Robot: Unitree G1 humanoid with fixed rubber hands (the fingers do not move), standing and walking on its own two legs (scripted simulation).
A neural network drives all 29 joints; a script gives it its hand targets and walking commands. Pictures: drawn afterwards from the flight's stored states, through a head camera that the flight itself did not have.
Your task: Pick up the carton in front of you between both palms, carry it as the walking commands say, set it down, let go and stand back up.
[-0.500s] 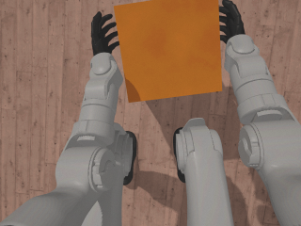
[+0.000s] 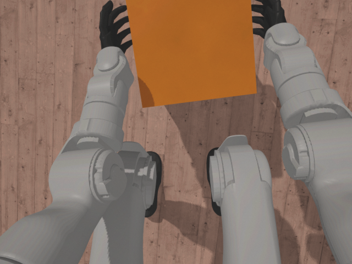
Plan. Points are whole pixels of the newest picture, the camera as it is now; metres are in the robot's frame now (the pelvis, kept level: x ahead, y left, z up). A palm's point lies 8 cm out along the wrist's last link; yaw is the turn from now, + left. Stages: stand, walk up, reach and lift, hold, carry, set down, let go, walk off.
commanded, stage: set down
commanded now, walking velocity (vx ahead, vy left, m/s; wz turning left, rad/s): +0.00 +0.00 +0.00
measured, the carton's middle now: (192, 55) +0.51 -0.06 -0.24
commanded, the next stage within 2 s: none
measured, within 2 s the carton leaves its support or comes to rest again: rests again in 0.10 s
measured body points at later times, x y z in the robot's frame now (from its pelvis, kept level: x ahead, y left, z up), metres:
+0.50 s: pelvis +0.02 +0.00 +0.00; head +0.36 -0.07 +0.28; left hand +0.54 +0.09 -0.16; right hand +0.54 -0.22 -0.17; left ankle +0.13 +0.12 -0.33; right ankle +0.12 -0.11 -0.33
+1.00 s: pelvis +0.01 +0.00 -0.01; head +0.36 -0.06 +0.26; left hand +0.52 +0.13 -0.18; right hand +0.51 -0.28 -0.19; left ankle +0.13 +0.12 -0.33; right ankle +0.12 -0.11 -0.33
